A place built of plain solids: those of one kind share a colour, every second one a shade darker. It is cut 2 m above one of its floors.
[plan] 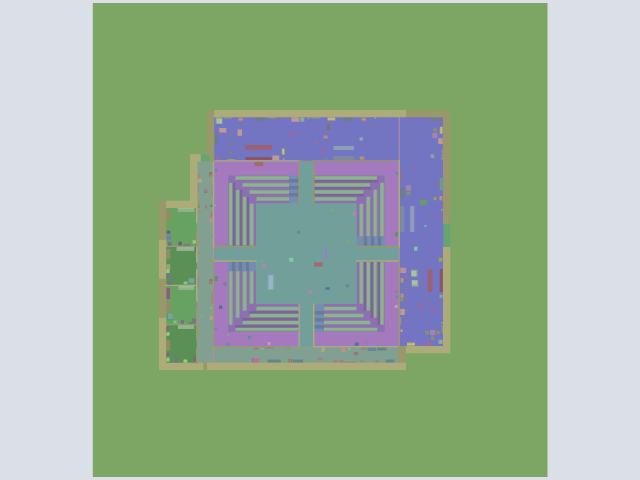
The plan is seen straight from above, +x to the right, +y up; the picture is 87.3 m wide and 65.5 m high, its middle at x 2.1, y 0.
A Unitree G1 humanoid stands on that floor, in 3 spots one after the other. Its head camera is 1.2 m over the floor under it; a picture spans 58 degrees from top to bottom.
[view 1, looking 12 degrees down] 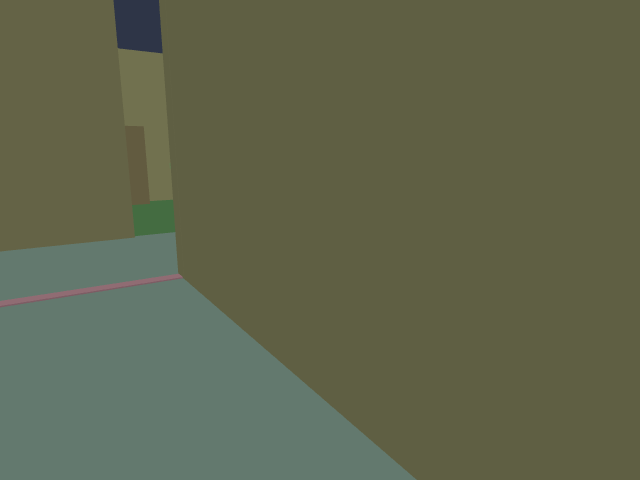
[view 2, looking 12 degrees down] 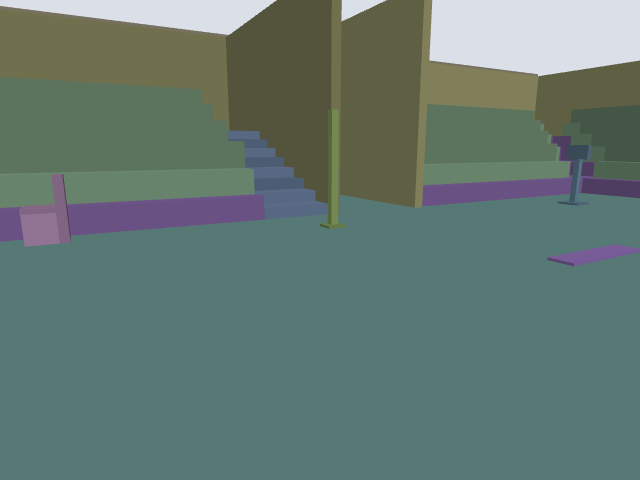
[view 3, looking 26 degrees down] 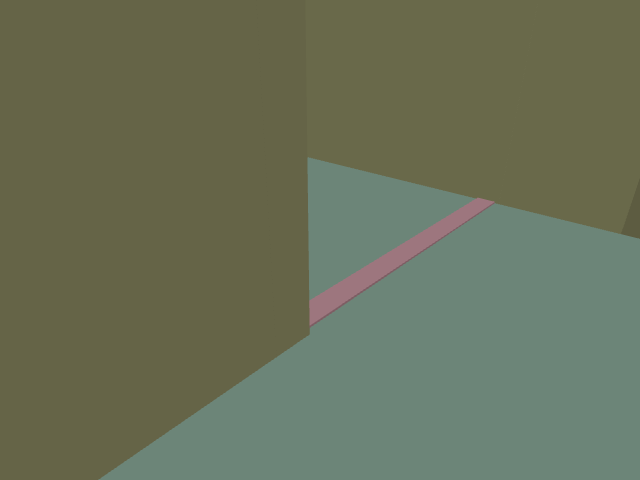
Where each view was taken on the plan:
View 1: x -8.38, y -15.70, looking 147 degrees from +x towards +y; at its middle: wall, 1.98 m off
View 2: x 0.25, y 3.20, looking -29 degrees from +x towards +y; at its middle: floor_arena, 5.77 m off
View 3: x -13.57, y -13.55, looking -48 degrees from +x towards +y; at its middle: floor_service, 2.74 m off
